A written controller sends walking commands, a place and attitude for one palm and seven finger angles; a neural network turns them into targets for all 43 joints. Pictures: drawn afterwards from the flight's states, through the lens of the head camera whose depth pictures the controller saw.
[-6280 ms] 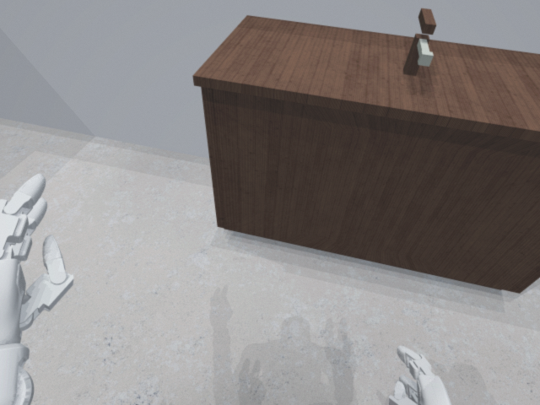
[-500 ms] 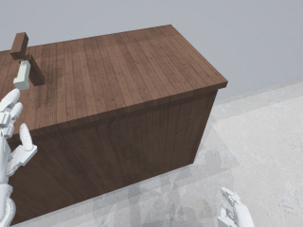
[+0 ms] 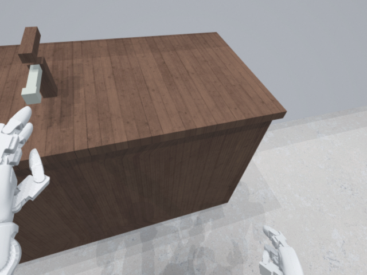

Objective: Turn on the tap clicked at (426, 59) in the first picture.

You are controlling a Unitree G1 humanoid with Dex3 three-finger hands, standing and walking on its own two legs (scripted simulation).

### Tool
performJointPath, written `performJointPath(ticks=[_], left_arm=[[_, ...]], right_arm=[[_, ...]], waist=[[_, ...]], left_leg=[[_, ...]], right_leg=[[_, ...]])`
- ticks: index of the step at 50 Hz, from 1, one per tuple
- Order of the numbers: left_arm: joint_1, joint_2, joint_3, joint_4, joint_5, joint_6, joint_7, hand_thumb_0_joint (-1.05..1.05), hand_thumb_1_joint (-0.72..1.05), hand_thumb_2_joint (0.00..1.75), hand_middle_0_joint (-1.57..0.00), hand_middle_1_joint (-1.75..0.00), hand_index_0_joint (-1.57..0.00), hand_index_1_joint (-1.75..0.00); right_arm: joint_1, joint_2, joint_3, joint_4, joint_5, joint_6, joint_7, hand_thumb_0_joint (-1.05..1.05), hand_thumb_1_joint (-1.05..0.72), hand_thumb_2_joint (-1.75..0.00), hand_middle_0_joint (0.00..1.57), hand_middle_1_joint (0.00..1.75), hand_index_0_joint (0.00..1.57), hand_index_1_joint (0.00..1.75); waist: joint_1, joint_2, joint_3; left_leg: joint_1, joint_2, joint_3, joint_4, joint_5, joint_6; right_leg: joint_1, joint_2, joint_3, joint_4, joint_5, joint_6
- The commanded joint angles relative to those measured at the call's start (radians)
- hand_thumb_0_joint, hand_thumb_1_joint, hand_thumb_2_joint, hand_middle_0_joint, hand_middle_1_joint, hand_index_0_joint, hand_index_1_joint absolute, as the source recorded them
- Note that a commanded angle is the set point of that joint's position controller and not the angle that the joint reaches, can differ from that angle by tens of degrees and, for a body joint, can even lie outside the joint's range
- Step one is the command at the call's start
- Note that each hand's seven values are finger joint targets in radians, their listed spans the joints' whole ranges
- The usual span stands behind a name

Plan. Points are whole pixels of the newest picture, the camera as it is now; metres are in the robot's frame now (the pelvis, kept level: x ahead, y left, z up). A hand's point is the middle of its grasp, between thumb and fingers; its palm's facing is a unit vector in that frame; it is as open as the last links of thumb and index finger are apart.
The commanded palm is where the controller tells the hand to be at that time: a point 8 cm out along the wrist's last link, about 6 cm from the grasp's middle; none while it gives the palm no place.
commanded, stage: come to a stop and stand still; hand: left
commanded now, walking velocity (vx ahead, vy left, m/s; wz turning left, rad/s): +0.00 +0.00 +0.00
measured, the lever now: (31, 95) +0.43 +0.39 +0.13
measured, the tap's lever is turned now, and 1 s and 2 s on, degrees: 0 0 0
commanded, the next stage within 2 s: look again from close up in 0.36 s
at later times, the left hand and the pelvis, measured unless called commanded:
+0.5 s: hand (50, 165) +0.24 +0.25 +0.15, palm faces +0.40 -0.85 -0.35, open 7.4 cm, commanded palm +0.18 +0.28 +0.17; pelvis +0.03 +0.00 +0.00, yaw +1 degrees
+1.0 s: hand (50, 171) +0.23 +0.25 +0.15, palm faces +0.40 -0.84 -0.36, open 7.4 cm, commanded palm +0.18 +0.28 +0.17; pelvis +0.03 +0.00 +0.00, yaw +1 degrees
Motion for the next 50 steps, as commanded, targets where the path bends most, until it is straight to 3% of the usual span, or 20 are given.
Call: performJointPath(ticks=[1, 5, 8, 16, 20, 25, 31, 32, 35, 39, 41, 42, 46, 50], left_arm=[[-0.104, 0.171, 0.109, -0.279, -0.009, -0.074, 0.021, 0.0, 0.9, 0.9, -0.2, -0.3, -0.2, -0.3], [-0.067, 0.153, 0.103, -0.254, -0.016, -0.061, 0.021, 0.0, 0.9, 0.9, -0.2, -0.3, -0.2, -0.3], [-0.061, 0.142, 0.092, -0.25, -0.019, -0.052, 0.02, 0.0, 0.9, 0.9, -0.2, -0.3, -0.2, -0.3], [-0.063, 0.176, 0.12, -0.279, -0.027, -0.045, 0.027, 0.0, 0.9, 0.9, -0.2, -0.3, -0.2, -0.3], [-0.042, 0.149, 0.1, -0.252, -0.031, -0.041, 0.027, 0.0, 0.9, 0.9, -0.2, -0.3, -0.2, -0.3], [-0.057, 0.147, 0.092, -0.236, -0.03, -0.041, 0.03, 0.0, 0.9, 0.9, -0.2, -0.3, -0.2, -0.3], [-0.047, 0.174, 0.114, -0.241, -0.032, -0.04, 0.033, 0.0, 0.9, 0.9, -0.2, -0.3, -0.2, -0.3], [-0.047, 0.149, 0.093, -0.233, -0.032, -0.04, 0.031, 0.0, 0.9, 0.9, -0.2, -0.3, -0.2, -0.3], [-0.029, 0.155, 0.102, -0.218, -0.033, -0.039, 0.032, 0.0, 0.9, 0.9, -0.2, -0.3, -0.2, -0.3], [-0.023, 0.152, 0.099, -0.228, -0.036, -0.038, 0.03, 0.0, 0.9, 0.9, -0.2, -0.3, -0.2, -0.3], [-0.017, 0.177, 0.12, -0.231, -0.036, -0.036, 0.031, 0.0, 0.9, 0.9, -0.2, -0.3, -0.2, -0.3], [-0.026, 0.151, 0.095, -0.232, -0.036, -0.037, 0.03, 0.0, 0.9, 0.9, -0.2, -0.3, -0.2, -0.3], [-0.036, 0.172, 0.107, -0.234, -0.035, -0.038, 0.032, 0.0, 0.9, 0.9, -0.2, -0.3, -0.2, -0.3], [-0.052, 0.155, 0.09, -0.22, -0.033, -0.04, 0.033, 0.0, 0.9, 0.9, -0.2, -0.3, -0.2, -0.3]], right_arm=[[-0.097, -0.137, -0.047, -0.165, -0.001, -0.053, -0.007, 0.0, -0.9, -0.9, 0.2, 0.3, 0.2, 0.3], [-0.094, -0.138, -0.049, -0.156, 0.001, -0.039, -0.005, 0.0, -0.9, -0.9, 0.2, 0.3, 0.2, 0.3], [-0.097, -0.137, -0.049, -0.154, 0.004, -0.027, -0.007, 0.0, -0.9, -0.9, 0.2, 0.3, 0.2, 0.3], [-0.116, -0.137, -0.049, -0.17, 0.006, -0.002, -0.019, 0.0, -0.9, -0.9, 0.2, 0.3, 0.2, 0.3], [-0.109, -0.136, -0.051, -0.169, 0.009, 0.008, -0.019, 0.0, -0.9, -0.9, 0.2, 0.3, 0.2, 0.3], [-0.107, -0.14, -0.054, -0.167, 0.012, 0.015, -0.024, 0.0, -0.9, -0.9, 0.2, 0.3, 0.2, 0.3], [-0.121, -0.143, -0.056, -0.172, 0.011, 0.017, -0.033, 0.0, -0.9, -0.9, 0.2, 0.3, 0.2, 0.3], [-0.111, -0.139, -0.054, -0.166, 0.012, 0.018, -0.031, 0.0, -0.9, -0.9, 0.2, 0.3, 0.2, 0.3], [-0.109, -0.141, -0.057, -0.168, 0.014, 0.023, -0.031, 0.0, -0.9, -0.9, 0.2, 0.3, 0.2, 0.3], [-0.107, -0.143, -0.059, -0.166, 0.015, 0.025, -0.03, 0.0, -0.9, -0.9, 0.2, 0.3, 0.2, 0.3], [-0.117, -0.144, -0.059, -0.166, 0.013, 0.025, -0.033, 0.0, -0.9, -0.9, 0.2, 0.3, 0.2, 0.3], [-0.109, -0.145, -0.059, -0.162, 0.014, 0.026, -0.031, 0.0, -0.9, -0.9, 0.2, 0.3, 0.2, 0.3], [-0.117, -0.155, -0.07, -0.16, 0.009, 0.024, -0.031, 0.0, -0.9, -0.9, 0.2, 0.3, 0.2, 0.3], [-0.11, -0.151, -0.073, -0.152, 0.012, 0.026, -0.027, 0.0, -0.9, -0.9, 0.2, 0.3, 0.2, 0.3]], waist=[[0.0, 0.147, -0.159], [0.003, 0.109, -0.188], [-0.001, 0.116, -0.194], [0.001, 0.137, -0.191], [-0.002, 0.102, -0.178], [-0.005, 0.108, -0.156], [0.0, 0.118, -0.151], [-0.002, 0.099, -0.154], [-0.001, 0.078, -0.15], [-0.002, 0.09, -0.161], [0.001, 0.087, -0.158], [-0.003, 0.086, -0.157], [-0.01, 0.085, -0.139], [-0.015, 0.035, -0.082]], left_leg=[[0.118, 0.055, -0.098, -0.094, 0.033, -0.038], [0.141, 0.05, -0.084, -0.045, 0.17, -0.042], [0.164, 0.052, -0.074, -0.029, 0.249, -0.048], [0.157, 0.044, -0.074, -0.042, 0.226, -0.053], [0.14, 0.04, -0.073, -0.042, 0.18, -0.048], [0.125, 0.032, -0.072, -0.06, 0.1, -0.047], [0.13, 0.027, -0.066, -0.061, 0.108, -0.045], [0.123, 0.031, -0.073, -0.061, 0.105, -0.043], [0.117, 0.024, -0.07, -0.059, 0.097, -0.041], [0.12, 0.021, -0.069, -0.049, 0.129, -0.04], [0.127, 0.023, -0.067, -0.051, 0.122, -0.039], [0.114, 0.023, -0.071, -0.045, 0.108, -0.036], [0.073, 0.016, -0.066, -0.012, -0.068, -0.018], [0.013, 0.007, -0.069, 0.063, -0.165, -0.004]], right_leg=[[0.002, 0.005, 0.009, -0.033, 0.072, -0.025], [0.016, -0.005, 0.008, -0.04, 0.153, -0.02], [0.012, -0.008, 0.002, -0.031, 0.194, -0.018], [0.02, -0.008, -0.003, -0.038, 0.175, -0.018], [0.017, -0.014, 0.004, -0.059, 0.165, -0.017], [0.011, -0.015, 0.005, -0.079, 0.128, -0.018], [0.01, -0.017, 0.008, -0.086, 0.132, -0.017], [0.021, -0.02, 0.003, -0.082, 0.129, -0.016], [0.022, -0.018, 0.006, -0.094, 0.129, -0.014], [0.031, -0.02, 0.005, -0.089, 0.148, -0.014], [0.023, -0.021, 0.004, -0.096, 0.144, -0.013], [0.034, -0.027, 0.001, -0.089, 0.131, -0.014], [0.007, -0.051, 0.022, -0.082, -0.019, -0.032], [-0.052, -0.098, 0.082, -0.082, -0.184, -0.061]])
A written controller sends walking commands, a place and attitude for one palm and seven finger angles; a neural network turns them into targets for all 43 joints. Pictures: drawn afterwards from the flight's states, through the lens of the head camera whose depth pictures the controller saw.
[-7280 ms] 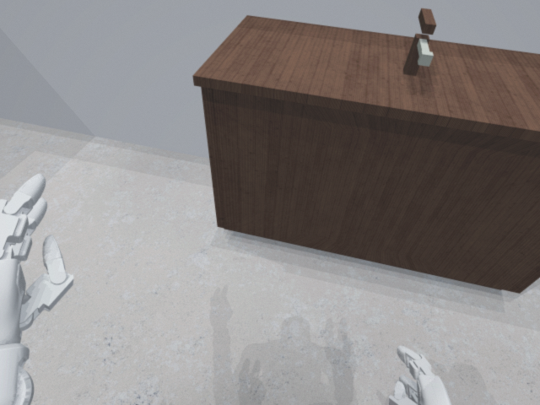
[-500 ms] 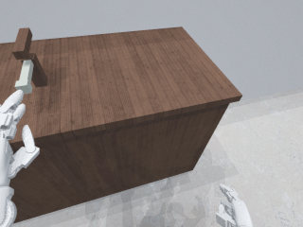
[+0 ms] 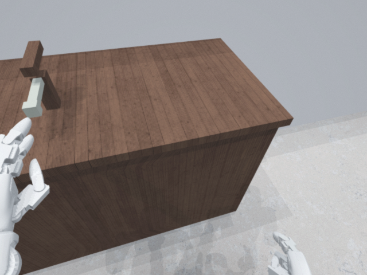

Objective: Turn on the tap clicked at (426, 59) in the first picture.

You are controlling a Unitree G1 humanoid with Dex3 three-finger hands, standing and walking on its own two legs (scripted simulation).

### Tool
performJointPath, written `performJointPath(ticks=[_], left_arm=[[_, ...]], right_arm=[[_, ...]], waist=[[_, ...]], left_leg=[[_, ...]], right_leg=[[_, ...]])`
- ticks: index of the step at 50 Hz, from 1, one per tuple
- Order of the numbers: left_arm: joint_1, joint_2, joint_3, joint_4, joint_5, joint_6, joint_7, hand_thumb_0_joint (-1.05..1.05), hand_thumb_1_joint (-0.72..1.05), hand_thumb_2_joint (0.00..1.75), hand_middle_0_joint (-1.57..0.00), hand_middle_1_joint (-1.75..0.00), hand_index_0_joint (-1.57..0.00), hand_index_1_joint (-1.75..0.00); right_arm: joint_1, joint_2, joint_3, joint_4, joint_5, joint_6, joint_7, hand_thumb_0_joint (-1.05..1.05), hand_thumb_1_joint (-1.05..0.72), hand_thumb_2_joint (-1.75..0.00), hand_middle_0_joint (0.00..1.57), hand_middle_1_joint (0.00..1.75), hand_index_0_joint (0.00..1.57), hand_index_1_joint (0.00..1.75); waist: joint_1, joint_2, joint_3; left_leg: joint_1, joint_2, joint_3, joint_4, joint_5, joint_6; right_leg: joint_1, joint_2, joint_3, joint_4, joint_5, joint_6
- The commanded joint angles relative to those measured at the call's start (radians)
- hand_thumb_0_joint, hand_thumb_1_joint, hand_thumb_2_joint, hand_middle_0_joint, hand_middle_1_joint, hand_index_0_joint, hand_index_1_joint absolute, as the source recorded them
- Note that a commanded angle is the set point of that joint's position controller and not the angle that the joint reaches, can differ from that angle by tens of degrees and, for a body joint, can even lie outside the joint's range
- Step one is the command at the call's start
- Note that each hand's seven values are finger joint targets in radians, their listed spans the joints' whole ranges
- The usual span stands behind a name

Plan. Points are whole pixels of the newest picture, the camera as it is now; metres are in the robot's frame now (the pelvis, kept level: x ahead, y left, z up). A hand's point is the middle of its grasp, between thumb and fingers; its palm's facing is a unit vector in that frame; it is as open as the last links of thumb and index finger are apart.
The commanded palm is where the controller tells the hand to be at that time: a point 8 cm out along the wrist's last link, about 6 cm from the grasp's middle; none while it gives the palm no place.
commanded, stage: shuffle to correct the standing spot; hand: left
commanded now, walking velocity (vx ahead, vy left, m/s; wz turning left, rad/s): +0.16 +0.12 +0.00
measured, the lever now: (32, 109) +0.41 +0.38 +0.13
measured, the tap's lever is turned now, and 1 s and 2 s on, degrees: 0 0 0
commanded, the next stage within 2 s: come to a stop and stand still in 0.30 s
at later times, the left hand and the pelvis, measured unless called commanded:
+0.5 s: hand (41, 156) +0.27 +0.28 +0.15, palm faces +0.43 -0.82 -0.37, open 7.4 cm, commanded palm +0.22 +0.32 +0.17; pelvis +0.06 +0.03 -0.02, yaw +1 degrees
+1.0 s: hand (49, 142) +0.30 +0.29 +0.15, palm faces +0.42 -0.83 -0.37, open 7.4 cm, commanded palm +0.25 +0.32 +0.17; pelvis +0.09 +0.04 -0.01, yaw +1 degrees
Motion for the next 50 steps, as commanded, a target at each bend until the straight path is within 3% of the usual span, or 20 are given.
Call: performJointPath(ticks=[1, 4, 8, 12, 13, 15, 16, 17, 20, 22, 23, 24, 25, 27, 31, 35, 38, 40, 44, 50], left_arm=[[-0.139, 0.181, 0.112, -0.227, 0.0, -0.07, 0.021, 0.0, 0.9, 0.9, -0.2, -0.3, -0.2, -0.3], [-0.149, 0.171, 0.109, -0.219, 0.006, -0.079, 0.022, 0.0, 0.9, 0.9, -0.2, -0.3, -0.2, -0.3], [-0.148, 0.175, 0.121, -0.282, 0.011, -0.102, 0.024, 0.0, 0.9, 0.9, -0.2, -0.3, -0.2, -0.3], [-0.086, 0.168, 0.129, -0.262, 0.02, -0.111, 0.03, 0.0, 0.9, 0.9, -0.2, -0.3, -0.2, -0.3], [-0.062, 0.172, 0.138, -0.237, 0.02, -0.109, 0.032, 0.0, 0.9, 0.9, -0.2, -0.3, -0.2, -0.3], [-0.064, 0.179, 0.139, -0.217, 0.009, -0.107, 0.03, 0.0, 0.9, 0.9, -0.2, -0.3, -0.2, -0.3], [-0.072, 0.188, 0.151, -0.203, 0.002, -0.109, 0.034, 0.0, 0.9, 0.9, -0.2, -0.3, -0.2, -0.3], [-0.102, 0.2, 0.16, -0.231, 0.003, -0.122, 0.039, 0.0, 0.9, 0.9, -0.2, -0.3, -0.2, -0.3], [-0.097, 0.191, 0.159, -0.26, 0.024, -0.14, 0.043, 0.0, 0.9, 0.9, -0.2, -0.3, -0.2, -0.3], [-0.132, 0.192, 0.156, -0.314, 0.019, -0.133, 0.042, 0.0, 0.9, 0.9, -0.2, -0.3, -0.2, -0.3], [-0.136, 0.196, 0.158, -0.339, 0.014, -0.13, 0.04, 0.0, 0.9, 0.9, -0.2, -0.3, -0.2, -0.3], [-0.14, 0.206, 0.169, -0.38, 0.007, -0.131, 0.041, 0.0, 0.9, 0.9, -0.2, -0.3, -0.2, -0.3], [-0.177, 0.196, 0.154, -0.384, 0.007, -0.147, 0.04, 0.0, 0.9, 0.9, -0.2, -0.3, -0.2, -0.3], [-0.172, 0.211, 0.174, -0.343, 0.011, -0.131, 0.038, 0.0, 0.9, 0.9, -0.2, -0.3, -0.2, -0.3], [-0.012, 0.191, 0.179, -0.369, 0.007, -0.106, 0.033, 0.0, 0.9, 0.9, -0.2, -0.3, -0.2, -0.3], [0.021, 0.181, 0.175, -0.286, 0.01, -0.082, 0.032, 0.0, 0.9, 0.9, -0.2, -0.3, -0.2, -0.3], [-0.039, 0.197, 0.191, -0.231, 0.004, -0.08, 0.036, 0.0, 0.9, 0.9, -0.2, -0.3, -0.2, -0.3], [-0.047, 0.164, 0.141, -0.199, -0.003, -0.059, 0.035, 0.0, 0.9, 0.9, -0.2, -0.3, -0.2, -0.3], [-0.071, 0.174, 0.132, -0.224, 0.015, -0.065, 0.048, 0.0, 0.9, 0.9, -0.2, -0.3, -0.2, -0.3], [-0.064, 0.196, 0.141, -0.341, 0.012, -0.067, 0.055, 0.0, 0.9, 0.9, -0.2, -0.3, -0.2, -0.3]], right_arm=[[-0.117, -0.126, -0.049, -0.158, 0.001, -0.058, -0.005, 0.0, -0.9, -0.9, 0.2, 0.3, 0.2, 0.3], [-0.101, -0.126, -0.048, -0.151, 0.007, -0.061, -0.002, 0.0, -0.9, -0.9, 0.2, 0.3, 0.2, 0.3], [-0.08, -0.123, -0.045, -0.152, 0.005, -0.08, -0.002, 0.0, -0.9, -0.9, 0.2, 0.3, 0.2, 0.3], [-0.081, -0.121, -0.044, -0.145, 0.0, -0.09, 0.01, 0.0, -0.9, -0.9, 0.2, 0.3, 0.2, 0.3], [-0.089, -0.118, -0.042, -0.149, 0.002, -0.083, 0.012, 0.0, -0.9, -0.9, 0.2, 0.3, 0.2, 0.3], [-0.078, -0.115, -0.062, -0.155, 0.014, -0.073, 0.022, 0.0, -0.9, -0.9, 0.2, 0.3, 0.2, 0.3], [-0.086, -0.122, -0.067, -0.153, 0.022, -0.069, 0.028, 0.0, -0.9, -0.9, 0.2, 0.3, 0.2, 0.3], [-0.092, -0.118, -0.057, -0.138, 0.02, -0.064, 0.032, 0.0, -0.9, -0.9, 0.2, 0.3, 0.2, 0.3], [-0.097, -0.086, -0.038, -0.125, 0.01, -0.052, 0.041, 0.0, -0.9, -0.9, 0.2, 0.3, 0.2, 0.3], [-0.088, -0.074, -0.04, -0.113, 0.011, -0.058, 0.025, 0.0, -0.9, -0.9, 0.2, 0.3, 0.2, 0.3], [-0.078, -0.087, -0.054, -0.116, 0.016, -0.068, 0.015, 0.0, -0.9, -0.9, 0.2, 0.3, 0.2, 0.3], [-0.084, -0.116, -0.075, -0.133, 0.018, -0.076, 0.011, 0.0, -0.9, -0.9, 0.2, 0.3, 0.2, 0.3], [-0.077, -0.11, -0.076, -0.145, 0.019, -0.084, 0.019, 0.0, -0.9, -0.9, 0.2, 0.3, 0.2, 0.3], [-0.085, -0.082, -0.057, -0.118, 0.003, -0.108, 0.021, 0.0, -0.9, -0.9, 0.2, 0.3, 0.2, 0.3], [-0.102, -0.085, -0.049, -0.128, 0.01, -0.118, 0.034, 0.0, -0.9, -0.9, 0.2, 0.3, 0.2, 0.3], [-0.087, -0.094, -0.025, -0.141, 0.009, -0.119, 0.029, 0.0, -0.9, -0.9, 0.2, 0.3, 0.2, 0.3], [-0.074, -0.082, -0.016, -0.147, 0.0, -0.113, 0.013, 0.0, -0.9, -0.9, 0.2, 0.3, 0.2, 0.3], [-0.059, -0.083, -0.03, -0.138, 0.008, -0.105, 0.013, 0.0, -0.9, -0.9, 0.2, 0.3, 0.2, 0.3], [-0.098, -0.078, -0.014, -0.134, 0.004, -0.091, -0.004, 0.0, -0.9, -0.9, 0.2, 0.3, 0.2, 0.3], [-0.126, -0.106, -0.027, -0.162, 0.004, -0.068, -0.024, 0.0, -0.9, -0.9, 0.2, 0.3, 0.2, 0.3]], waist=[[-0.01, 0.012, -0.032], [-0.01, 0.052, -0.031], [-0.014, 0.192, -0.085], [0.0, 0.128, -0.105], [0.009, 0.06, -0.116], [0.006, -0.256, -0.069], [0.009, -0.273, -0.034], [0.017, -0.169, -0.013], [0.013, -0.107, -0.016], [-0.015, -0.047, -0.072], [-0.033, 0.057, -0.135], [-0.027, 0.256, -0.189], [-0.019, 0.264, -0.205], [-0.034, 0.138, -0.125], [0.004, 0.191, -0.131], [0.0, 0.148, -0.104], [-0.011, 0.0, -0.116], [-0.011, -0.164, -0.132], [0.003, -0.121, -0.129], [0.007, 0.112, -0.2]], left_leg=[[0.017, 0.008, -0.039, 0.016, -0.106, -0.003], [0.006, 0.038, -0.099, -0.018, -0.101, 0.016], [0.133, 0.169, -0.313, -0.124, 0.053, 0.087], [0.051, 0.159, -0.215, -0.017, 0.16, 0.078], [-0.088, 0.113, -0.145, 0.065, 0.109, 0.05], [-0.327, -0.015, 0.006, 0.39, -0.105, -0.015], [-0.438, -0.008, -0.004, 0.555, -0.26, -0.029], [-0.491, 0.031, -0.053, 0.633, -0.317, -0.027], [-0.342, 0.089, -0.038, 0.4, -0.208, -0.008], [0.007, 0.004, 0.082, 0.075, 0.062, -0.019], [0.2, -0.005, 0.055, -0.001, 0.213, -0.013], [0.363, 0.184, -0.199, -0.016, 0.441, 0.082], [0.31, 0.294, -0.374, -0.096, 0.504, 0.168], [0.242, 0.342, -0.463, -0.136, 0.532, 0.205], [0.137, 0.237, -0.129, -0.094, 0.467, 0.107], [-0.049, 0.208, -0.084, -0.061, 0.226, 0.024], [-0.082, 0.078, -0.013, 0.046, 0.012, -0.049], [-0.033, 0.016, -0.013, 0.174, -0.033, -0.063], [-0.077, 0.015, -0.04, 0.119, -0.081, -0.048], [0.082, 0.116, -0.123, -0.044, 0.495, -0.026]], right_leg=[[-0.108, -0.108, 0.125, -0.087, -0.159, -0.068], [-0.103, -0.079, 0.076, 0.038, -0.105, -0.063], [-0.207, -0.007, -0.025, 0.302, -0.095, -0.02], [-0.079, -0.039, -0.011, 0.138, -0.069, -0.043], [0.065, -0.085, 0.055, 0.087, 0.051, -0.069], [0.163, -0.325, 0.417, -0.027, 0.119, -0.2], [0.196, -0.413, 0.505, -0.05, 0.234, -0.267], [0.208, -0.44, 0.47, -0.033, 0.312, -0.279], [0.11, -0.337, 0.211, 0.068, 0.423, -0.194], [-0.024, -0.209, 0.03, 0.186, 0.371, -0.104], [-0.101, -0.138, -0.016, 0.352, 0.335, -0.052], [-0.288, -0.035, -0.041, 0.571, 0.041, 0.008], [-0.319, 0.01, 0.025, 0.721, -0.336, 0.008], [-0.392, -0.016, 0.096, 0.839, -0.3, 0.004], [-0.225, -0.035, 0.032, 0.46, -0.166, -0.002], [0.033, -0.007, -0.011, 0.081, 0.039, -0.001], [0.038, -0.133, 0.183, -0.004, 0.374, -0.053], [-0.028, -0.224, 0.286, -0.053, 0.398, -0.112], [0.043, -0.227, 0.207, 0.0, 0.506, -0.104], [0.044, -0.05, 0.045, 0.101, 0.371, -0.009]])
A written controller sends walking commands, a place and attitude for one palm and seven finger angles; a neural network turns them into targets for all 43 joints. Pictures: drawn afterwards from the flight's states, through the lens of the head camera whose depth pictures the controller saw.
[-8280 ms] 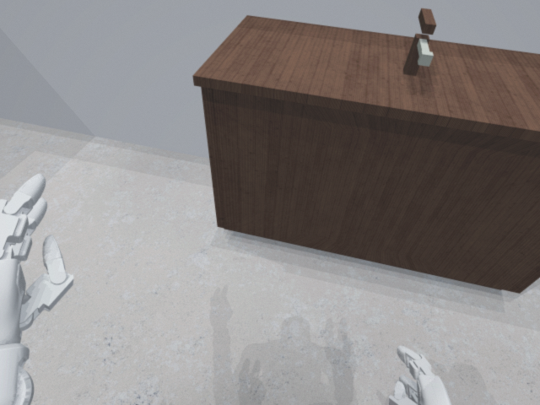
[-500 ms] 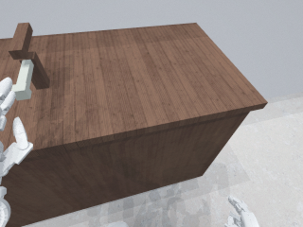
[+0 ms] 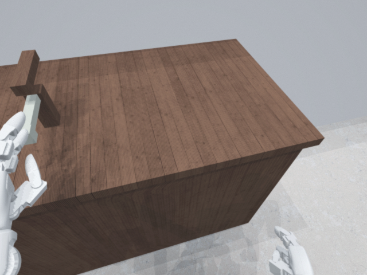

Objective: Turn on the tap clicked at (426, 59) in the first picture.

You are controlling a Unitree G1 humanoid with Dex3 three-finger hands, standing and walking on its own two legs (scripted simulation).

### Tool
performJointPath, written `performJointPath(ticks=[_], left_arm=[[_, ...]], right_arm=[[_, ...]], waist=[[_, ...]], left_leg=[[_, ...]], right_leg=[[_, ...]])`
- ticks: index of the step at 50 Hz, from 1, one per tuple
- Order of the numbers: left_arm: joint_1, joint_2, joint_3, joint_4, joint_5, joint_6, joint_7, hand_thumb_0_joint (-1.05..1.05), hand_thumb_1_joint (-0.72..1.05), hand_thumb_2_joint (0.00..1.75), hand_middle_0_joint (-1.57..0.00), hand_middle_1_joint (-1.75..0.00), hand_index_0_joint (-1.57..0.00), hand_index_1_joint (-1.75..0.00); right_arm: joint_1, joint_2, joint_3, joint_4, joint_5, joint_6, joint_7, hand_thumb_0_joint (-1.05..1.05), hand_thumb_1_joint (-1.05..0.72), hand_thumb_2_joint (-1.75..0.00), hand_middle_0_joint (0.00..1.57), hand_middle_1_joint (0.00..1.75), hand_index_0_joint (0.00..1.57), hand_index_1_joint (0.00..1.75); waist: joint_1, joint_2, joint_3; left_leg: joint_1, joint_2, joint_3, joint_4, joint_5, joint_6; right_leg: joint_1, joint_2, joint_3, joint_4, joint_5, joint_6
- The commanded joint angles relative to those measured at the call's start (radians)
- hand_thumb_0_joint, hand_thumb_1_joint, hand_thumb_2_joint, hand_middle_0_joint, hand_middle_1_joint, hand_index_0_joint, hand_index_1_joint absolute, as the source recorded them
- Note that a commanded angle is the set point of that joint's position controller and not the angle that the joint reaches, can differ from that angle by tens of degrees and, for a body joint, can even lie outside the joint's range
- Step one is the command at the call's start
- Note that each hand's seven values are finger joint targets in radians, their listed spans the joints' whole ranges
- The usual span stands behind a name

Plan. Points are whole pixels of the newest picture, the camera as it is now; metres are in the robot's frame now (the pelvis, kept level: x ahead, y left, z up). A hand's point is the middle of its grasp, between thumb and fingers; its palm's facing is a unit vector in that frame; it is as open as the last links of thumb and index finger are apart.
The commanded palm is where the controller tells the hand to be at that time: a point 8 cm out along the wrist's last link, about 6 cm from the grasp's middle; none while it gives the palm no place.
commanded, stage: come to a stop and stand still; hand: left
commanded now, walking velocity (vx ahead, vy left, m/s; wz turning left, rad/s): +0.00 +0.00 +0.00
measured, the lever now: (25, 135) +0.32 +0.34 +0.14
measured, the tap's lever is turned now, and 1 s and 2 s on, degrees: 0 0 0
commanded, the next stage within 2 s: look again from close up in 0.52 s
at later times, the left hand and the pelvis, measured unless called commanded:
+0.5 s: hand (28, 204) +0.19 +0.27 +0.13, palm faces +0.32 -0.86 -0.41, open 7.4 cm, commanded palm +0.13 +0.30 +0.18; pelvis -0.04 +0.02 +0.00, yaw -3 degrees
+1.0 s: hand (26, 174) +0.23 +0.28 +0.16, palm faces +0.36 -0.86 -0.37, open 7.4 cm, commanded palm +0.17 +0.31 +0.18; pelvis +0.00 +0.03 +0.00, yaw -1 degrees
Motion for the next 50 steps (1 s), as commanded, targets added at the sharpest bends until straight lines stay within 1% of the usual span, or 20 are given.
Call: performJointPath(ticks=[1, 4, 5, 6, 7, 9, 11, 13, 15, 16, 17, 21, 23, 26, 29, 32, 36, 40, 46, 50], left_arm=[[-0.039, 0.21, 0.141, -0.295, -0.002, -0.074, 0.024, 0.0, 0.9, 0.9, -0.2, -0.3, -0.2, -0.3], [-0.034, 0.172, 0.12, -0.246, -0.001, -0.072, 0.021, 0.0, 0.9, 0.9, -0.2, -0.3, -0.2, -0.3], [-1.139, 0.99, 0.69, -0.488, 0.175, -0.21, 0.003, 0.0, 0.9, 0.9, -0.2, -0.3, -0.2, -0.3], [-0.772, 0.568, 0.426, -0.026, 0.055, -0.154, -0.015, 0.0, 0.9, 0.9, -0.2, -0.3, -0.2, -0.3], [-0.513, 0.309, 0.23, 0.113, 0.047, -0.131, -0.045, 0.0, 0.9, 0.9, -0.2, -0.3, -0.2, -0.3], [-0.28, 0.174, 0.102, 0.026, 0.007, -0.123, -0.077, 0.0, 0.9, 0.9, -0.2, -0.3, -0.2, -0.3], [-0.055, 0.069, 0.025, -0.009, -0.012, -0.097, -0.083, 0.0, 0.9, 0.9, -0.2, -0.3, -0.2, -0.3], [-0.035, 0.14, 0.077, -0.087, 0.001, -0.076, -0.067, 0.0, 0.9, 0.9, -0.2, -0.3, -0.2, -0.3], [-0.059, 0.205, 0.149, -0.076, 0.006, -0.069, -0.052, 0.0, 0.9, 0.9, -0.2, -0.3, -0.2, -0.3], [-0.085, 0.281, 0.224, -0.099, 0.008, -0.068, -0.037, 0.0, 0.9, 0.9, -0.2, -0.3, -0.2, -0.3], [-0.106, 0.227, 0.188, -0.092, 0.005, -0.074, -0.042, 0.0, 0.9, 0.9, -0.2, -0.3, -0.2, -0.3], [-0.275, 0.272, 0.203, -0.217, 0.028, -0.107, -0.03, 0.0, 0.9, 0.9, -0.2, -0.3, -0.2, -0.3], [-0.285, 0.224, 0.166, -0.193, 0.038, -0.112, -0.03, 0.0, 0.9, 0.9, -0.2, -0.3, -0.2, -0.3], [-0.254, 0.21, 0.149, -0.198, 0.039, -0.121, -0.031, 0.0, 0.9, 0.9, -0.2, -0.3, -0.2, -0.3], [-0.192, 0.155, 0.101, -0.141, 0.038, -0.122, -0.035, 0.0, 0.9, 0.9, -0.2, -0.3, -0.2, -0.3], [-0.152, 0.135, 0.087, -0.092, 0.034, -0.116, -0.038, 0.0, 0.9, 0.9, -0.2, -0.3, -0.2, -0.3], [-0.184, 0.18, 0.119, -0.121, 0.037, -0.117, -0.034, 0.0, 0.9, 0.9, -0.2, -0.3, -0.2, -0.3], [-0.174, 0.167, 0.109, -0.165, 0.026, -0.115, -0.037, 0.0, 0.9, 0.9, -0.2, -0.3, -0.2, -0.3], [-0.139, 0.192, 0.136, -0.233, 0.017, -0.101, -0.032, 0.0, 0.9, 0.9, -0.2, -0.3, -0.2, -0.3], [-0.119, 0.168, 0.12, -0.226, 0.013, -0.09, -0.033, 0.0, 0.9, 0.9, -0.2, -0.3, -0.2, -0.3]], right_arm=[[-0.101, -0.094, -0.025, -0.189, 0.0, -0.051, -0.012, 0.0, -0.9, -0.9, 0.2, 0.3, 0.2, 0.3], [-0.074, -0.103, -0.033, -0.19, 0.001, -0.05, -0.009, 0.0, -0.9, -0.9, 0.2, 0.3, 0.2, 0.3], [0.112, -0.133, -0.05, -0.157, -0.047, -0.121, 0.013, 0.0, -0.9, -0.9, 0.2, 0.3, 0.2, 0.3], [-0.005, -0.069, -0.042, -0.096, 0.025, -0.098, 0.022, 0.0, -0.9, -0.9, 0.2, 0.3, 0.2, 0.3], [0.005, -0.106, -0.065, -0.133, -0.002, -0.11, 0.043, 0.0, -0.9, -0.9, 0.2, 0.3, 0.2, 0.3], [-0.002, -0.115, -0.067, -0.183, 0.028, -0.11, 0.076, 0.0, -0.9, -0.9, 0.2, 0.3, 0.2, 0.3], [-0.027, -0.103, -0.061, -0.216, 0.046, -0.102, 0.102, 0.0, -0.9, -0.9, 0.2, 0.3, 0.2, 0.3], [-0.039, -0.112, -0.057, -0.237, 0.047, -0.087, 0.095, 0.0, -0.9, -0.9, 0.2, 0.3, 0.2, 0.3], [-0.055, -0.102, -0.045, -0.243, 0.04, -0.081, 0.071, 0.0, -0.9, -0.9, 0.2, 0.3, 0.2, 0.3], [-0.067, -0.108, -0.041, -0.241, 0.035, -0.074, 0.057, 0.0, -0.9, -0.9, 0.2, 0.3, 0.2, 0.3], [-0.062, -0.094, -0.031, -0.247, 0.032, -0.075, 0.048, 0.0, -0.9, -0.9, 0.2, 0.3, 0.2, 0.3], [-0.074, -0.098, -0.023, -0.243, 0.022, -0.102, 0.033, 0.0, -0.9, -0.9, 0.2, 0.3, 0.2, 0.3], [-0.059, -0.097, -0.024, -0.237, 0.026, -0.124, 0.039, 0.0, -0.9, -0.9, 0.2, 0.3, 0.2, 0.3], [-0.059, -0.093, -0.023, -0.222, 0.022, -0.148, 0.049, 0.0, -0.9, -0.9, 0.2, 0.3, 0.2, 0.3], [-0.04, -0.094, -0.028, -0.194, 0.02, -0.153, 0.052, 0.0, -0.9, -0.9, 0.2, 0.3, 0.2, 0.3], [-0.033, -0.097, -0.028, -0.182, 0.019, -0.143, 0.054, 0.0, -0.9, -0.9, 0.2, 0.3, 0.2, 0.3], [-0.054, -0.099, -0.027, -0.189, 0.021, -0.129, 0.051, 0.0, -0.9, -0.9, 0.2, 0.3, 0.2, 0.3], [-0.053, -0.094, -0.03, -0.207, 0.017, -0.118, 0.051, 0.0, -0.9, -0.9, 0.2, 0.3, 0.2, 0.3], [-0.068, -0.095, -0.031, -0.213, 0.018, -0.105, 0.054, 0.0, -0.9, -0.9, 0.2, 0.3, 0.2, 0.3], [-0.055, -0.096, -0.038, -0.215, 0.019, -0.082, 0.054, 0.0, -0.9, -0.9, 0.2, 0.3, 0.2, 0.3]], waist=[[0.005, 0.131, -0.231], [0.002, 0.105, -0.194], [0.005, 0.033, 0.022], [-0.001, 0.237, -0.093], [0.007, 0.275, -0.186], [0.013, 0.231, -0.218], [0.021, 0.122, -0.197], [0.019, -0.054, -0.145], [0.015, -0.18, -0.075], [0.012, -0.147, -0.062], [0.003, -0.133, -0.056], [0.003, 0.16, -0.056], [0.009, 0.192, -0.078], [0.013, 0.117, -0.099], [0.007, 0.029, -0.048], [0.004, 0.043, -0.05], [0.006, 0.097, -0.064], [0.007, 0.048, -0.111], [0.006, 0.113, -0.182], [0.003, 0.087, -0.193]], left_leg=[[0.066, 0.123, -0.109, -0.097, 0.547, 0.007], [-0.037, 0.101, -0.091, -0.113, 0.356, -0.003], [-0.175, 0.087, -0.027, 0.03, 0.276, 0.03], [0.022, 0.111, -0.045, -0.04, 0.331, -0.004], [0.092, 0.068, -0.041, -0.05, 0.345, -0.028], [0.072, 0.086, -0.04, -0.074, 0.296, 0.001], [0.032, 0.091, -0.038, -0.115, 0.171, 0.013], [-0.031, 0.093, -0.034, -0.138, 0.032, 0.013], [-0.045, 0.068, -0.021, -0.137, -0.115, 0.01], [-0.025, 0.061, -0.012, -0.141, -0.121, 0.009], [-0.038, 0.06, -0.016, -0.143, -0.141, 0.014], [-0.106, 0.088, -0.054, -0.229, -0.258, 0.036], [-0.167, 0.104, -0.07, -0.256, -0.299, 0.048], [-0.114, 0.076, -0.053, -0.205, -0.23, 0.035], [-0.084, 0.052, -0.047, -0.168, -0.214, 0.021], [-0.05, 0.057, -0.058, -0.18, -0.137, 0.013], [-0.044, 0.076, -0.075, -0.224, -0.068, 0.008], [-0.002, 0.064, -0.057, -0.169, 0.101, 0.005], [0.105, 0.067, -0.047, -0.117, 0.404, -0.02], [0.11, 0.078, -0.051, -0.096, 0.467, -0.026]], right_leg=[[0.153, -0.059, 0.063, -0.016, 0.319, 0.033], [0.195, -0.06, 0.076, -0.065, 0.271, 0.029], [-0.009, -0.115, 0.163, -0.186, 0.21, 0.071], [-0.032, -0.193, 0.09, -0.093, 0.175, -0.062], [0.024, -0.105, 0.134, -0.012, 0.226, -0.076], [0.088, -0.094, 0.126, -0.036, 0.208, -0.018], [0.124, -0.083, 0.097, -0.051, 0.154, 0.002], [0.132, -0.079, 0.092, -0.098, 0.056, 0.013], [0.034, -0.09, 0.13, -0.193, -0.147, 0.011], [-0.007, -0.088, 0.132, -0.201, -0.208, 0.006], [-0.013, -0.092, 0.123, -0.197, -0.237, 0.006], [0.067, -0.05, 0.113, -0.105, -0.166, 0.01], [0.174, -0.033, 0.072, -0.039, -0.065, 0.016], [0.165, -0.051, 0.091, -0.103, -0.05, 0.011], [0.074, -0.063, 0.124, -0.176, -0.136, 0.004], [0.057, -0.057, 0.109, -0.174, -0.091, 0.005], [0.096, -0.038, 0.08, -0.127, 0.007, 0.014], [0.142, -0.054, 0.083, -0.126, 0.155, 0.008], [0.15, -0.056, 0.058, -0.073, 0.307, 0.01], [0.164, -0.06, 0.055, -0.074, 0.334, 0.008]])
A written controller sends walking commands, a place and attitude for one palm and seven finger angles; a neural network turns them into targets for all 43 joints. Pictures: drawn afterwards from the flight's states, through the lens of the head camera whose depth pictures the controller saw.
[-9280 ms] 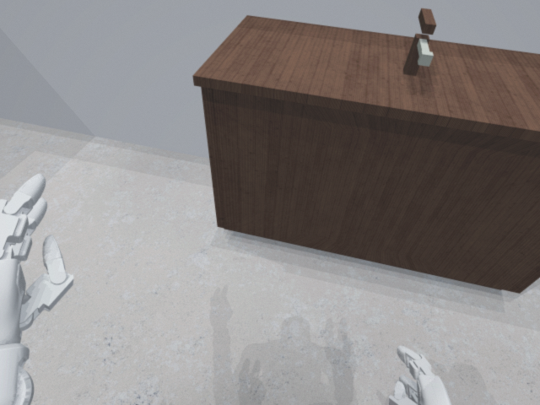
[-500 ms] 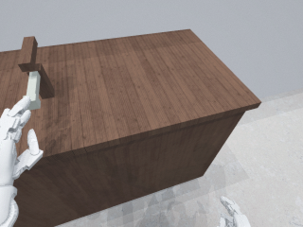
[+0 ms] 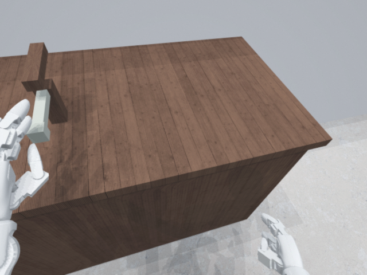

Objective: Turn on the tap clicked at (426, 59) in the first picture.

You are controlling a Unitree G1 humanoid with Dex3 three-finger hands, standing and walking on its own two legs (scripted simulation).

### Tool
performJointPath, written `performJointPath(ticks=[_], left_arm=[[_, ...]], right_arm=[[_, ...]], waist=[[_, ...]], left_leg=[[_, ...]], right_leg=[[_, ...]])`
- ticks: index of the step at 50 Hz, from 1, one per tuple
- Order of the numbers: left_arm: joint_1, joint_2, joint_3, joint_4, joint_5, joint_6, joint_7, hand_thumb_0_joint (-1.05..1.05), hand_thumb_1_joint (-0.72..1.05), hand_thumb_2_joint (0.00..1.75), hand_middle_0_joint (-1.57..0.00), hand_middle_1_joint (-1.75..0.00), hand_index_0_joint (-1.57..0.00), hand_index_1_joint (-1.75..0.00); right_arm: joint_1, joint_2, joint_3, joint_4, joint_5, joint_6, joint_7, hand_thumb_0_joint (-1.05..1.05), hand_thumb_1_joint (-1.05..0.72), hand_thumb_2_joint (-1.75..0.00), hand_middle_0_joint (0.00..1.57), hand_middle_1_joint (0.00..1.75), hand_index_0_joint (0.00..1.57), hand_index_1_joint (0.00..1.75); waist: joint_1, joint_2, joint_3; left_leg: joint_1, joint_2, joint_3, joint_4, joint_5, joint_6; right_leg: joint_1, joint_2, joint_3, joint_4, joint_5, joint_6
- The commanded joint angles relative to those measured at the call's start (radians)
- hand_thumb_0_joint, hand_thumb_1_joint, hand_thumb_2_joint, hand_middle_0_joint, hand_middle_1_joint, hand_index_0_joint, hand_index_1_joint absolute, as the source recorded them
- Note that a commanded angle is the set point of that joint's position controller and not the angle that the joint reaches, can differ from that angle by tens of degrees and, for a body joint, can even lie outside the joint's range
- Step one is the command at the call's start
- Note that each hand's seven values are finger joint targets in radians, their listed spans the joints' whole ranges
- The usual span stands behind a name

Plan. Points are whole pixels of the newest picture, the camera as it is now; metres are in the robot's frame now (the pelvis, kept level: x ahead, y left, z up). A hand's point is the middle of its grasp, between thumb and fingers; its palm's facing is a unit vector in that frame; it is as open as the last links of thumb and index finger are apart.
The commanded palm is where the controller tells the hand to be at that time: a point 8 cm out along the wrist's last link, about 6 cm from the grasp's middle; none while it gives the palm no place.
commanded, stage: come to a stop and stand still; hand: left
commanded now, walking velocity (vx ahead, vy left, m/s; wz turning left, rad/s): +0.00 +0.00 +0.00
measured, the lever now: (38, 132) +0.32 +0.32 +0.13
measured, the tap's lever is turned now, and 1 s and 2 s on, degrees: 0 0 0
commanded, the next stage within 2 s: look again from close up in 1.10 s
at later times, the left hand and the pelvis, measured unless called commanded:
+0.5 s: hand (46, 173) +0.22 +0.24 +0.17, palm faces +0.38 -0.85 -0.37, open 7.4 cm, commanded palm +0.15 +0.27 +0.17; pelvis -0.01 +0.00 +0.00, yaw -1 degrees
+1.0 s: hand (42, 183) +0.21 +0.25 +0.15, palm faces +0.39 -0.86 -0.34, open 7.4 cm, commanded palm +0.15 +0.28 +0.17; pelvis -0.01 +0.00 +0.00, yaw +0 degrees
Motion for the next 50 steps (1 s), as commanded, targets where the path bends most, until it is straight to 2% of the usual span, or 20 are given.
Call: performJointPath(ticks=[1, 2, 6, 7, 11, 12, 13, 14, 15, 16, 17, 18, 20, 22, 25, 26, 30, 38, 46, 50], left_arm=[[-0.049, 0.17, 0.119, -0.231, -0.003, -0.054, 0.022, 0.0, 0.9, 0.9, -0.2, -0.3, -0.2, -0.3], [-0.035, 0.144, 0.099, -0.21, -0.008, -0.05, 0.02, 0.0, 0.9, 0.9, -0.2, -0.3, -0.2, -0.3], [-0.042, 0.17, 0.118, -0.234, -0.007, -0.039, 0.026, 0.0, 0.9, 0.9, -0.2, -0.3, -0.2, -0.3], [-0.031, 0.142, 0.095, -0.212, -0.012, -0.037, 0.023, 0.0, 0.9, 0.9, -0.2, -0.3, -0.2, -0.3], [-0.034, 0.174, 0.12, -0.225, -0.011, -0.033, 0.032, 0.0, 0.9, 0.9, -0.2, -0.3, -0.2, -0.3], [-0.035, 0.14, 0.09, -0.207, -0.015, -0.034, 0.029, 0.0, 0.9, 0.9, -0.2, -0.3, -0.2, -0.3], [-0.053, 0.156, 0.097, -0.226, -0.014, -0.036, 0.031, 0.0, 0.9, 0.9, -0.2, -0.3, -0.2, -0.3], [-1.101, 0.96, 0.673, -0.501, 0.159, -0.157, 0.029, 0.0, 0.9, 0.9, -0.2, -0.3, -0.2, -0.3], [-0.472, 0.311, 0.273, 0.148, 0.049, -0.114, -0.013, 0.0, 0.9, 0.9, -0.2, -0.3, -0.2, -0.3], [-0.226, 0.121, 0.128, 0.111, -0.01, -0.084, -0.016, 0.0, 0.9, 0.9, -0.2, -0.3, -0.2, -0.3], [-0.259, 0.137, 0.085, -0.062, -0.004, -0.104, -0.018, 0.0, 0.9, 0.9, -0.2, -0.3, -0.2, -0.3], [-0.173, 0.132, 0.079, -0.091, -0.008, -0.108, -0.014, 0.0, 0.9, 0.9, -0.2, -0.3, -0.2, -0.3], [-0.041, 0.097, 0.04, -0.141, -0.013, -0.099, -0.009, 0.0, 0.9, 0.9, -0.2, -0.3, -0.2, -0.3], [0.01, 0.117, 0.067, -0.129, -0.015, -0.088, 0.005, 0.0, 0.9, 0.9, -0.2, -0.3, -0.2, -0.3], [-0.025, 0.181, 0.154, -0.102, -0.02, -0.095, 0.015, 0.0, 0.9, 0.9, -0.2, -0.3, -0.2, -0.3], [-0.069, 0.234, 0.199, -0.145, -0.017, -0.101, 0.022, 0.0, 0.9, 0.9, -0.2, -0.3, -0.2, -0.3], [-0.142, 0.19, 0.155, -0.158, -0.008, -0.119, 0.015, 0.0, 0.9, 0.9, -0.2, -0.3, -0.2, -0.3], [-0.123, 0.112, 0.066, -0.149, 0.008, -0.108, 0.019, 0.0, 0.9, 0.9, -0.2, -0.3, -0.2, -0.3], [-0.081, 0.161, 0.121, -0.171, 0.001, -0.097, 0.022, 0.0, 0.9, 0.9, -0.2, -0.3, -0.2, -0.3], [-0.073, 0.144, 0.105, -0.214, -0.006, -0.097, 0.019, 0.0, 0.9, 0.9, -0.2, -0.3, -0.2, -0.3]], right_arm=[[-0.06, -0.134, -0.053, -0.154, 0.007, -0.034, -0.006, 0.0, -0.9, -0.9, 0.2, 0.3, 0.2, 0.3], [-0.052, -0.132, -0.051, -0.154, 0.005, -0.026, -0.005, 0.0, -0.9, -0.9, 0.2, 0.3, 0.2, 0.3], [-0.07, -0.134, -0.052, -0.162, 0.009, -0.018, -0.012, 0.0, -0.9, -0.9, 0.2, 0.3, 0.2, 0.3], [-0.06, -0.132, -0.05, -0.162, 0.006, -0.012, -0.012, 0.0, -0.9, -0.9, 0.2, 0.3, 0.2, 0.3], [-0.075, -0.133, -0.051, -0.164, 0.009, -0.008, -0.02, 0.0, -0.9, -0.9, 0.2, 0.3, 0.2, 0.3], [-0.062, -0.137, -0.05, -0.159, 0.005, -0.005, -0.02, 0.0, -0.9, -0.9, 0.2, 0.3, 0.2, 0.3], [-0.069, -0.136, -0.053, -0.162, 0.006, -0.005, -0.022, 0.0, -0.9, -0.9, 0.2, 0.3, 0.2, 0.3], [0.078, -0.161, -0.058, -0.124, -0.064, -0.06, -0.018, 0.0, -0.9, -0.9, 0.2, 0.3, 0.2, 0.3], [-0.023, -0.047, -0.019, -0.067, -0.021, -0.066, -0.017, 0.0, -0.9, -0.9, 0.2, 0.3, 0.2, 0.3], [-0.005, -0.119, -0.078, -0.139, 0.012, -0.071, -0.001, 0.0, -0.9, -0.9, 0.2, 0.3, 0.2, 0.3], [0.022, -0.138, -0.081, -0.154, 0.002, -0.076, 0.007, 0.0, -0.9, -0.9, 0.2, 0.3, 0.2, 0.3], [0.007, -0.139, -0.078, -0.154, 0.003, -0.076, 0.022, 0.0, -0.9, -0.9, 0.2, 0.3, 0.2, 0.3], [-0.025, -0.142, -0.074, -0.163, 0.008, -0.073, 0.036, 0.0, -0.9, -0.9, 0.2, 0.3, 0.2, 0.3], [-0.042, -0.151, -0.069, -0.163, 0.01, -0.066, 0.029, 0.0, -0.9, -0.9, 0.2, 0.3, 0.2, 0.3], [-0.058, -0.144, -0.063, -0.161, 0.005, -0.061, -0.005, 0.0, -0.9, -0.9, 0.2, 0.3, 0.2, 0.3], [-0.074, -0.148, -0.061, -0.159, 0.005, -0.057, -0.015, 0.0, -0.9, -0.9, 0.2, 0.3, 0.2, 0.3], [-0.06, -0.139, -0.058, -0.155, 0.002, -0.075, -0.032, 0.0, -0.9, -0.9, 0.2, 0.3, 0.2, 0.3], [-0.044, -0.144, -0.06, -0.125, -0.002, -0.105, -0.025, 0.0, -0.9, -0.9, 0.2, 0.3, 0.2, 0.3], [-0.058, -0.14, -0.059, -0.134, -0.002, -0.08, -0.019, 0.0, -0.9, -0.9, 0.2, 0.3, 0.2, 0.3], [-0.05, -0.139, -0.061, -0.144, 0.0, -0.071, -0.017, 0.0, -0.9, -0.9, 0.2, 0.3, 0.2, 0.3]], waist=[[-0.009, 0.126, -0.233], [-0.01, 0.117, -0.226], [-0.009, 0.112, -0.218], [-0.01, 0.1, -0.216], [-0.009, 0.093, -0.205], [-0.012, 0.087, -0.2], [-0.011, 0.112, -0.196], [-0.007, -0.002, -0.088], [-0.008, 0.007, -0.27], [0.007, 0.245, -0.31], [0.001, 0.291, -0.316], [0.002, 0.276, -0.292], [0.006, 0.112, -0.238], [0.0, 0.01, -0.19], [-0.003, -0.04, -0.125], [-0.006, 0.004, -0.119], [-0.009, 0.105, -0.112], [-0.007, 0.07, -0.13], [-0.006, 0.09, -0.151], [-0.006, 0.112, -0.182]], left_leg=[[0.083, 0.102, -0.086, -0.048, 0.475, -0.075], [0.072, 0.106, -0.091, -0.049, 0.466, -0.072], [0.067, 0.106, -0.093, -0.06, 0.461, -0.08], [0.055, 0.108, -0.094, -0.061, 0.432, -0.075], [0.03, 0.1, -0.091, -0.076, 0.304, -0.062], [0.016, 0.098, -0.096, -0.087, 0.271, -0.062], [0.008, 0.101, -0.1, -0.095, 0.236, -0.059], [-0.159, 0.115, -0.088, 0.033, 0.312, -0.02], [0.018, 0.059, -0.098, -0.037, 0.324, -0.026], [0.16, 0.075, -0.08, -0.056, 0.465, -0.075], [0.118, 0.117, -0.079, -0.018, 0.503, -0.058], [0.08, 0.125, -0.091, -0.021, 0.49, -0.056], [-0.022, 0.112, -0.09, -0.038, 0.329, -0.046], [-0.067, 0.108, -0.094, -0.07, 0.2, -0.045], [-0.1, 0.092, -0.098, -0.106, -0.016, -0.034], [-0.088, 0.092, -0.1, -0.118, -0.034, -0.03], [-0.108, 0.086, -0.097, -0.13, -0.146, -0.01], [-0.047, 0.079, -0.09, -0.115, -0.032, -0.022], [-0.029, 0.084, -0.094, -0.109, 0.137, -0.035], [-0.013, 0.092, -0.097, -0.102, 0.222, -0.041]], right_leg=[[0.099, -0.034, 0.015, 0.011, 0.293, -0.036], [0.098, -0.036, 0.014, 0.002, 0.279, -0.036], [0.104, -0.035, 0.014, 0.0, 0.286, -0.036], [0.108, -0.039, 0.015, -0.011, 0.274, -0.037], [0.119, -0.052, 0.035, -0.034, 0.259, -0.04], [0.12, -0.052, 0.032, -0.036, 0.233, -0.042], [0.125, -0.055, 0.04, -0.04, 0.218, -0.043], [0.018, -0.057, 0.072, -0.065, 0.22, -0.019], [0.035, -0.109, 0.08, -0.021, 0.239, -0.091], [0.06, -0.051, 0.08, 0.066, 0.274, -0.091], [0.072, -0.061, 0.076, 0.06, 0.208, -0.069], [0.092, -0.061, 0.07, 0.048, 0.21, -0.062], [0.14, -0.063, 0.071, 0.011, 0.215, -0.048], [0.122, -0.058, 0.044, -0.007, 0.14, -0.039], [0.056, -0.063, 0.077, -0.065, -0.035, -0.035], [0.038, -0.059, 0.076, -0.065, -0.06, -0.037], [0.045, -0.057, 0.095, -0.088, -0.141, -0.04], [0.054, -0.048, 0.086, -0.097, -0.042, -0.038], [0.102, -0.046, 0.056, -0.063, 0.137, -0.035], [0.135, -0.043, 0.04, -0.035, 0.195, -0.033]])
